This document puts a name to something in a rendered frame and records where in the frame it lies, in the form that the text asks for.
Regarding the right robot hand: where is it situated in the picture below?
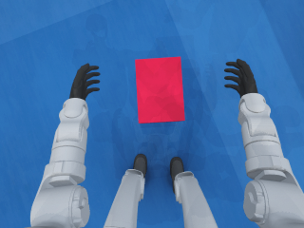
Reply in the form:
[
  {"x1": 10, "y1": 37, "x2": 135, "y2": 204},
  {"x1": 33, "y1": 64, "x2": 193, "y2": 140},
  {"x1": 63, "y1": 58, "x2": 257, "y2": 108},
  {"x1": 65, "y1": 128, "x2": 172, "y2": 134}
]
[{"x1": 224, "y1": 58, "x2": 258, "y2": 99}]

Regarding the robot right upper arm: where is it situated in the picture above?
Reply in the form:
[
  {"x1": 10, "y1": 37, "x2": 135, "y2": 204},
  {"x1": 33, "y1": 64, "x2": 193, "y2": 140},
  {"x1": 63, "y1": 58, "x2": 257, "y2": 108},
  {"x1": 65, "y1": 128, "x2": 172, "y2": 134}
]
[{"x1": 243, "y1": 179, "x2": 304, "y2": 228}]

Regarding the robot left shin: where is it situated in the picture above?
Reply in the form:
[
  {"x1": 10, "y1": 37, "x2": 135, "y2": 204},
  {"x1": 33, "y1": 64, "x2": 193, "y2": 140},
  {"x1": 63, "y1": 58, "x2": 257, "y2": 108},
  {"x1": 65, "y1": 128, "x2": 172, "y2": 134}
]
[{"x1": 122, "y1": 169, "x2": 143, "y2": 180}]

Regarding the robot left upper arm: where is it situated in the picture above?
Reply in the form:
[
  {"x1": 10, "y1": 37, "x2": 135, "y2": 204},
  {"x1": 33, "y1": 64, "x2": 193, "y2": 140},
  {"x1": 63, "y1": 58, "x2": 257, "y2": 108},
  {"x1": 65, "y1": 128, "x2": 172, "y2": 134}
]
[{"x1": 25, "y1": 184, "x2": 90, "y2": 228}]

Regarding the carton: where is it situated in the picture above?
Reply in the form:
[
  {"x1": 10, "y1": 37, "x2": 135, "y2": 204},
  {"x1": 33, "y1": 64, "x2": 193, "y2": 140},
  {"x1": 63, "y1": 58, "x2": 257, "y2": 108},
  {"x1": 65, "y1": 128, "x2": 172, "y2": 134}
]
[{"x1": 135, "y1": 56, "x2": 185, "y2": 124}]

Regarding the robot right forearm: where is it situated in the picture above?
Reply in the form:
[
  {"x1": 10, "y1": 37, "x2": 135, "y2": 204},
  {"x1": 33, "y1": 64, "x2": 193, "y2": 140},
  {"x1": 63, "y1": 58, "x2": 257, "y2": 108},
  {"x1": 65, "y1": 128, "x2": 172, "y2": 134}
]
[{"x1": 237, "y1": 93, "x2": 304, "y2": 195}]

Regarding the left robot hand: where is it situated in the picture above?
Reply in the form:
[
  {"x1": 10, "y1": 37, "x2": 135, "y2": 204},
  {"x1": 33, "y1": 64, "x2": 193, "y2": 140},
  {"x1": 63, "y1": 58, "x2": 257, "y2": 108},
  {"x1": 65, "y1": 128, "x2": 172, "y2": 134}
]
[{"x1": 69, "y1": 63, "x2": 101, "y2": 100}]

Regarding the robot left forearm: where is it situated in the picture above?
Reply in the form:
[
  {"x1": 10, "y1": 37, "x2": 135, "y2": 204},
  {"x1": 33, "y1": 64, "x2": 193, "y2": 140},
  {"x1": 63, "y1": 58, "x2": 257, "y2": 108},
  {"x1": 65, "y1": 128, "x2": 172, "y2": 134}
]
[{"x1": 30, "y1": 98, "x2": 89, "y2": 226}]

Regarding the robot right thigh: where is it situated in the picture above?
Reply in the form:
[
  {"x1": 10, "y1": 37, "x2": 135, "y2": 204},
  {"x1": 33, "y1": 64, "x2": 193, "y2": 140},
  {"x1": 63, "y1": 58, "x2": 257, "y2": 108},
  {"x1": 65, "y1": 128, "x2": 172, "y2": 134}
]
[{"x1": 174, "y1": 176, "x2": 218, "y2": 228}]

